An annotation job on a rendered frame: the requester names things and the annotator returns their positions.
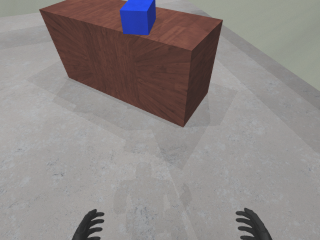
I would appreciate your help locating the pedestal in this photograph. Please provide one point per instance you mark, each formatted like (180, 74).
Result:
(166, 73)

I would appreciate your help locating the robot left hand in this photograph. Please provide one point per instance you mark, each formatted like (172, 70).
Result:
(84, 230)

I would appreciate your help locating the carton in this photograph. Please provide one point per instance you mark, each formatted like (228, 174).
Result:
(138, 16)

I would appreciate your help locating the robot right hand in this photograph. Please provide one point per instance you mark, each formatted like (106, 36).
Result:
(258, 229)

